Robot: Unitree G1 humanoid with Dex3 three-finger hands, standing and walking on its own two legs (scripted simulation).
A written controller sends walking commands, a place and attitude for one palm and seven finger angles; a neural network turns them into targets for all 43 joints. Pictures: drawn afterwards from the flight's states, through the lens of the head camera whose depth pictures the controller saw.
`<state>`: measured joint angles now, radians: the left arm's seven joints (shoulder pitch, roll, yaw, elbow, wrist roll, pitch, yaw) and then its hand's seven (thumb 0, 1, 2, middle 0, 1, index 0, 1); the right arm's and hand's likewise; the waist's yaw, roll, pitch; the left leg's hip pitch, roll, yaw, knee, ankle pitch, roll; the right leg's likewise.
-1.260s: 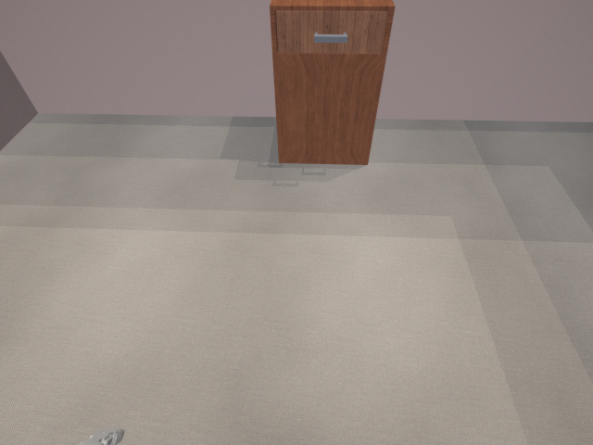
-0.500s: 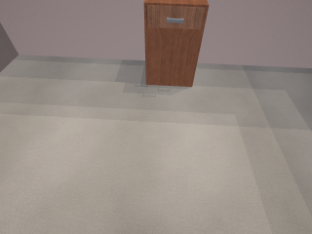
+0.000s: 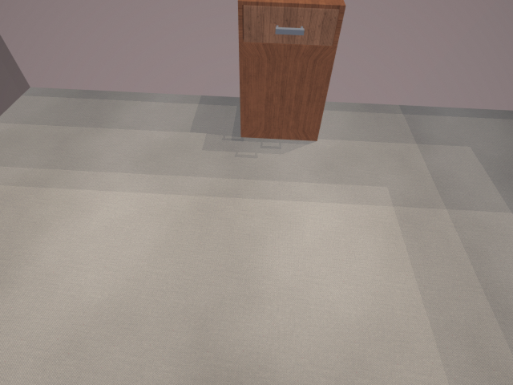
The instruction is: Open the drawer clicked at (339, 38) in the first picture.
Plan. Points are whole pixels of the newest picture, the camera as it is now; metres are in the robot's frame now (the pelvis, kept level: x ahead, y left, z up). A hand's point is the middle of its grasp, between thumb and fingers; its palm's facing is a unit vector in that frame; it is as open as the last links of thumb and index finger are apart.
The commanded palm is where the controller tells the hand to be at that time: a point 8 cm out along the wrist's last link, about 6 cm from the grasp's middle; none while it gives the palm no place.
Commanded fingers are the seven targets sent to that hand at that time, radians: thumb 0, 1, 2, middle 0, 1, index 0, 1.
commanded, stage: look at it before walking up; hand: left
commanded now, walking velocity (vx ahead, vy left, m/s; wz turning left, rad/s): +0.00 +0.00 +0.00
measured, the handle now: (289, 29) +1.60 -0.06 -0.10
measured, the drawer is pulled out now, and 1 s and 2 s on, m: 0.00 0.00 0.00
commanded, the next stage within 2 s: walk to a spot facing it in 0.18 s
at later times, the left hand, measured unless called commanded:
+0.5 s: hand out of the picture +0.06 +0.22 -0.17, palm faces -0.08 -0.96 -0.27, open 7.4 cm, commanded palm none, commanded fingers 0.00 0.90 0.90 -0.20 -0.30 -0.20 -0.30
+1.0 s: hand out of the picture +0.12 +0.19 -0.20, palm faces -0.14 -0.98 -0.14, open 7.4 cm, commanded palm none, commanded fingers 0.00 0.90 0.90 -0.20 -0.30 -0.20 -0.30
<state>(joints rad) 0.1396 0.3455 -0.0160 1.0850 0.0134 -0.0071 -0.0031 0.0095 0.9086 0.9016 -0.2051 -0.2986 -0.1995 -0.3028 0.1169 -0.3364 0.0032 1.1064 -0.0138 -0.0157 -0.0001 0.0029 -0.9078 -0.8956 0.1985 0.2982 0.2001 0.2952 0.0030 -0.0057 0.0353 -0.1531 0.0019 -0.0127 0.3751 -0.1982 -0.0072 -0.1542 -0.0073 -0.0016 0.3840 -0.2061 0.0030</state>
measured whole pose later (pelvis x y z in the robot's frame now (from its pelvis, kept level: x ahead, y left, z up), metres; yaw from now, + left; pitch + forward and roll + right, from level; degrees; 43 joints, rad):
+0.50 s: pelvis +0.03 +0.00 -0.01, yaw -5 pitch -1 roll +0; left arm 0.27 0.28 0.01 1.05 0.02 0.02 -0.02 0.01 0.91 0.90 -0.20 -0.30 -0.20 -0.30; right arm 0.19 -0.27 -0.01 1.07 -0.03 0.00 0.00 0.00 -0.91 -0.90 0.20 0.30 0.20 0.29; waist 0.02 -0.01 -0.01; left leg -0.16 0.03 0.06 0.49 -0.32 -0.01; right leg -0.22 0.02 0.06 0.55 -0.36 -0.02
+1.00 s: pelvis +0.19 +0.01 -0.03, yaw -15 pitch +0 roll -2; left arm 0.50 0.15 0.04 1.13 0.02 -0.04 0.01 0.01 0.91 0.90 -0.21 -0.30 -0.20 -0.30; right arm 0.10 -0.16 -0.04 0.95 -0.03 -0.07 0.01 0.00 -0.91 -0.90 0.20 0.30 0.20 0.29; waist 0.05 -0.03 0.05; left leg -0.45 0.08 0.10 0.65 -0.19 0.01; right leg -0.07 0.01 0.10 0.66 -0.51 0.00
